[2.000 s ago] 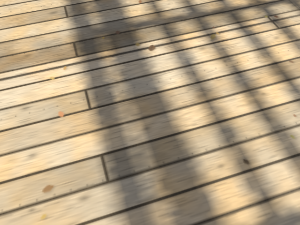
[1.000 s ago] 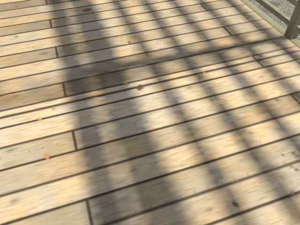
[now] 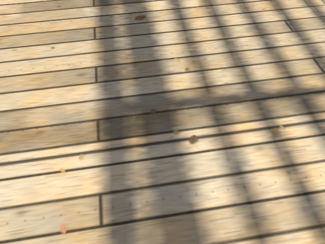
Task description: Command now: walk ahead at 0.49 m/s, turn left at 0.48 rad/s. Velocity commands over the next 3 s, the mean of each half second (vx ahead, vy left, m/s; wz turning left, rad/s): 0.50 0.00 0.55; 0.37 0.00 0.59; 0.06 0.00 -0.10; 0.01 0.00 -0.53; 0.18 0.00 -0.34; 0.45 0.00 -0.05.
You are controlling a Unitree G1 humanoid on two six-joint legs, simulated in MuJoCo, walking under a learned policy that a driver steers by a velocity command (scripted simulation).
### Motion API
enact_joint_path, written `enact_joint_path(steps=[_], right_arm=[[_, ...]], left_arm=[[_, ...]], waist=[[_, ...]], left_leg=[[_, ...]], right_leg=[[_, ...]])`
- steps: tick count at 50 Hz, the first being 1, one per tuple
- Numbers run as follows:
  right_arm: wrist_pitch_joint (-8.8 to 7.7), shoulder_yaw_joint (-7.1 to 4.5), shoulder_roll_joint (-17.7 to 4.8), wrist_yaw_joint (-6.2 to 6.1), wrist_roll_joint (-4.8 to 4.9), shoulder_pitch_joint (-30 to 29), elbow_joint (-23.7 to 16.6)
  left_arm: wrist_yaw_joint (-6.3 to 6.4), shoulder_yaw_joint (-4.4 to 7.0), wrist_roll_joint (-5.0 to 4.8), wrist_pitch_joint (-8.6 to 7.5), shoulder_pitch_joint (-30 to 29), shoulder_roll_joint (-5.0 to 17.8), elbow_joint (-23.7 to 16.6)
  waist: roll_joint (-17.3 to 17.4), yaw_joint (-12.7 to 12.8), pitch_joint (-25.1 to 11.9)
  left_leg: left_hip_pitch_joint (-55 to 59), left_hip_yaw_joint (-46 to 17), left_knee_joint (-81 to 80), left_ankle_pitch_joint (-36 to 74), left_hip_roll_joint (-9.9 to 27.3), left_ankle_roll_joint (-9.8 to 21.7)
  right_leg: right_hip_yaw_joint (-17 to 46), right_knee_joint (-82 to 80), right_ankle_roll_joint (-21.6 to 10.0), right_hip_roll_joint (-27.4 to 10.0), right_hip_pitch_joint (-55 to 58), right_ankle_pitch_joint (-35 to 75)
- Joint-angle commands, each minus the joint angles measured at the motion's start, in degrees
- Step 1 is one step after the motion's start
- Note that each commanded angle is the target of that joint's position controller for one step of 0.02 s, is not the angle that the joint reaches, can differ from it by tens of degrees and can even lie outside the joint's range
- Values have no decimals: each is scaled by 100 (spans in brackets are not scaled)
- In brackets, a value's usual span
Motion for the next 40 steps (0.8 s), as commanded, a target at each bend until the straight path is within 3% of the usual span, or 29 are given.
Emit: enact_joint_path(steps=[1, 4, 8, 11, 13, 14, 15, 16, 17, 18, 19, 20, 22, 24, 26, 31, 36, 38, 40], right_arm=[[65, 34, 44, 91, 9, -39, -317], [30, 94, 79, 156, 33, -724, -572], [10, 117, 14, 208, 9, -1384, -856], [15, 45, -135, 187, -20, -1193, -866], [9, -63, -334, 144, -36, -403, -656], [-37, -154, -488, 108, -60, 281, -444], [-67, -320, -924, 34, -138, 1037, -256], [-49, -456, -1550, -18, -130, 882, -361], [33, -443, -1515, -29, 14, 1115, -384], [45, -384, -1351, -75, 54, 727, -356], [15, -315, -1060, -83, 87, 459, -379], [-38, -266, -895, -101, 113, 207, -432], [-166, -179, -710, -124, 188, 147, -459], [-265, -193, -867, -120, 229, 375, -406], [-280, -210, -972, -111, 213, 661, -382], [-242, -188, -987, -110, 183, 1321, -362], [-205, -183, -1056, -184, 113, 1665, -389], [-174, -203, -1127, -236, 91, 1576, -435], [-200, -235, -1246, -241, 94, 1216, -565]], left_arm=[[17, 16, 10, -117, 190, 372, -225], [42, -7, -2, -123, 375, 428, -202], [112, 23, 9, -59, 818, 612, -76], [173, 66, 32, 33, 788, 787, -69], [183, 131, 51, 132, 673, 978, -129], [149, 154, 32, 182, 597, 1045, -197], [107, 144, 13, 192, 486, 999, -362], [-43, 20, -53, 160, 636, 289, -806], [-80, 109, -41, 71, -219, 779, -1047], [-107, 85, -103, -18, -615, 732, -1229], [-90, 72, -97, -71, -498, 717, -1163], [-67, 83, -14, -22, -409, 698, -1098], [-87, 77, 157, 213, -199, 618, -1092], [-138, 65, 188, 359, -367, 551, -1205], [-158, 52, 176, 423, -858, 566, -1413], [-194, 14, 138, 442, -1985, 654, -1869], [-234, -90, 83, 347, -2800, 661, -2269], [-191, -105, 47, 266, -2619, 721, -2312], [-83, -20, 31, 181, -1604, 990, -2034]], waist=[[-450, -129, 270], [-481, 3, 376], [-510, 204, 418], [-705, 5, 181], [-832, -343, -270], [-712, -644, -648], [-251, -1018, -1117], [1143, -512, -1460], [165, -788, -1553], [7, -582, -736], [-334, -313, -383], [-479, -84, -239], [-335, 150, -330], [-248, 183, -281], [-99, 41, -153], [158, -369, -49], [241, -608, 91], [339, -478, 33], [445, -41, -392]], left_leg=[[-449, 14, -466, 691, 169, -60], [-255, 346, -1668, 1180, 36, -90], [-155, 777, -2565, 999, -149, 74], [406, 1040, -2803, 247, -556, 370], [1256, 1121, -2964, -341, -941, 624], [2171, 1023, -3400, -264, -1095, 769], [3478, 13, -3825, -700, -489, 1040], [5246, -3084, -4160, -722, 1273, 1953], [5176, -4065, -4909, -912, 1404, 1956], [4524, -3180, -5068, -501, 1321, 1723], [3834, -2652, -5149, 324, 1098, 1477], [3354, -2141, -5171, 1008, 785, 1272], [2895, -1650, -5222, 1790, 450, 1172], [2727, -1425, -5254, 2165, 254, 1129], [2713, -1387, -5319, 2218, 139, 1007], [3292, -1595, -5229, 2343, 65, 729], [3844, -1817, -4803, 3042, 116, 731], [3783, -1794, -4364, 3877, 40, 496], [3415, -1789, -3532, 4823, -175, 123]], right_leg=[[780, -1110, -308, -1614, -178, 1317], [314, -1029, -203, -1513, -32, 1970], [-5, -800, -177, -1727, 805, 2769], [-292, 15, -136, -1830, 1317, 4875], [-370, 1340, -153, -1878, 1398, 5755], [-408, 2472, -82, -1850, 1046, 5229], [-418, 4148, 98, -1686, -88, 3597], [-101, 6297, 453, -475, -2868, -1889], [1218, 6655, 429, -296, -3570, -1708], [1357, 6295, 363, -648, -3900, -989], [1351, 5735, 351, -832, -3564, -592], [1381, 5372, 394, -947, -3204, -497], [1409, 4948, 568, -1011, -2663, -505], [1305, 4580, 709, -989, -2723, -385], [1221, 4155, 800, -970, -3028, 46], [1222, 3048, 801, -779, -3601, 929], [1186, 2022, 663, -435, -3566, 1033], [1204, 1508, 517, -229, -2885, 965], [1194, 1073, 305, 85, -1319, 867]])
Next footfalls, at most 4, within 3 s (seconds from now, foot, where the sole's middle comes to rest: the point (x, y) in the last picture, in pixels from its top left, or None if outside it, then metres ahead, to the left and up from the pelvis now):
0.30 left None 0.30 0.11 -0.78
0.84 right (150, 199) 0.68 0.10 -0.78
1.26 left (108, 234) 0.53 0.26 -0.78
1.60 right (161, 219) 0.59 0.05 -0.78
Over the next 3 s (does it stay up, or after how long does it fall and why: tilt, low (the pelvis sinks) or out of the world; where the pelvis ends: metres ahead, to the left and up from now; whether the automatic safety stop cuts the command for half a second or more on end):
stays up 0.79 0.10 -0.02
